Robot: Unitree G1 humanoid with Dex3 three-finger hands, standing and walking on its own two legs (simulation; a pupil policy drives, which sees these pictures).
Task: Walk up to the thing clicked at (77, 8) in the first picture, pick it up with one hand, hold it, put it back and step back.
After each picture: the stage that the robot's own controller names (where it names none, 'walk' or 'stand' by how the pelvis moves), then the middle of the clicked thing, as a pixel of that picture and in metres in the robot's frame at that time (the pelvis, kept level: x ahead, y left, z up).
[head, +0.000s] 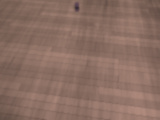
stand; (76, 7) +2.04 +0.14 -0.72
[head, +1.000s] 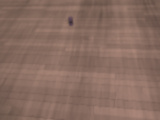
walk; (70, 21) +1.90 +0.31 -0.70
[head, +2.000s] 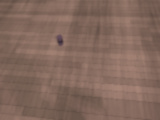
walk; (60, 40) +1.30 +0.39 -0.72
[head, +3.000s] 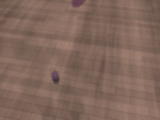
walk; (55, 77) +0.81 +0.31 -0.71
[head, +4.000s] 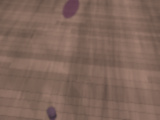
walk; (51, 113) +0.47 +0.24 -0.69
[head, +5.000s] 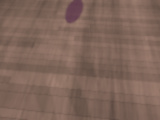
stand; out of the picture +0.26 +0.24 -0.70
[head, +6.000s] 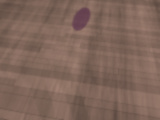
stand; out of the picture +0.27 +0.21 -0.72
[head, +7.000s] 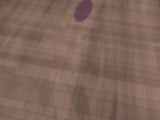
stand; out of the picture +0.31 +0.19 -0.70
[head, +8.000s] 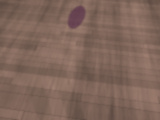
stand; out of the picture +0.29 +0.21 -0.72
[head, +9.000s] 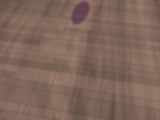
stand; out of the picture +0.31 +0.22 -0.72
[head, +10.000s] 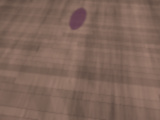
stand; out of the picture +0.33 +0.23 -0.72
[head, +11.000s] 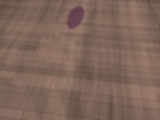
stand; out of the picture +0.31 +0.24 -0.72
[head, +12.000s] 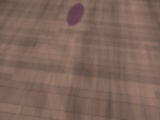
stand; out of the picture +0.33 +0.23 -0.72
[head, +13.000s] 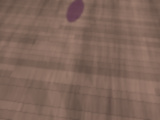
stand; out of the picture +0.33 +0.23 -0.72
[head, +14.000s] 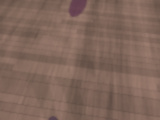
stand; out of the picture +0.36 +0.23 -0.71
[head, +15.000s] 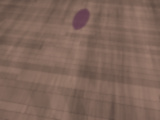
stand; out of the picture +0.37 +0.22 -0.72
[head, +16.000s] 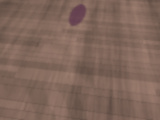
stand; out of the picture +0.38 +0.23 -0.73
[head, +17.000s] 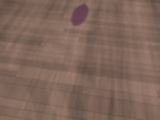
stand; out of the picture +0.38 +0.22 -0.73
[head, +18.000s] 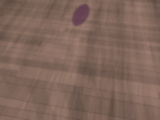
stand; out of the picture +0.37 +0.22 -0.73
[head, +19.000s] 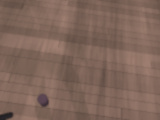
go down; (43, 100) +0.40 +0.23 -0.63
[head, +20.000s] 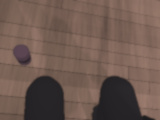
go down; (23, 55) +0.45 +0.26 -0.30
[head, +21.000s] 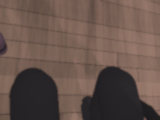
close in; out of the picture +0.44 +0.29 -0.25
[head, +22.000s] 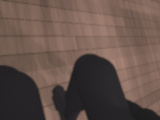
close in; out of the picture +0.43 +0.31 -0.22
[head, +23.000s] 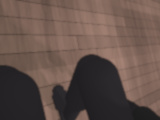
close; out of the picture +0.42 +0.32 -0.23
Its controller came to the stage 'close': yes
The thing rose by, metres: 0.01
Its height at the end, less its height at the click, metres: +0.01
